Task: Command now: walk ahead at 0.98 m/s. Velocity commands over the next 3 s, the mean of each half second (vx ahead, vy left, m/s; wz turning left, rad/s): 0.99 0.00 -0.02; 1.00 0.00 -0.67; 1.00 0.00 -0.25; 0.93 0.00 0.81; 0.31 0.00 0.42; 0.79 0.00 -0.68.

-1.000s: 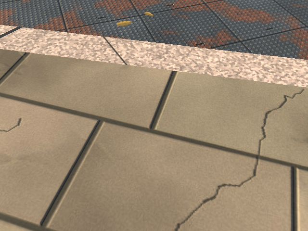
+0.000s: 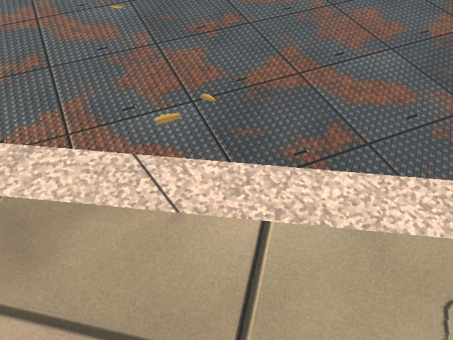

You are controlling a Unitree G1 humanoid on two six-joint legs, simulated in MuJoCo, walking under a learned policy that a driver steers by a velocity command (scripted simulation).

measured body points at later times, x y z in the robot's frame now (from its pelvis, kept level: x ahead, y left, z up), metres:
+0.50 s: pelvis +0.46 -0.04 +0.00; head +0.46 -0.03 +0.45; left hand +0.40 +0.21 -0.14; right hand +0.66 -0.28 -0.08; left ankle +0.63 +0.15 -0.65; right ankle +0.40 -0.12 -0.74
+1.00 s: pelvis +0.90 -0.02 -0.01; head +0.89 -0.04 +0.44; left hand +1.18 +0.15 -0.07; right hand +0.76 -0.28 -0.15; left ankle +0.85 +0.13 -0.74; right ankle +0.99 -0.21 -0.65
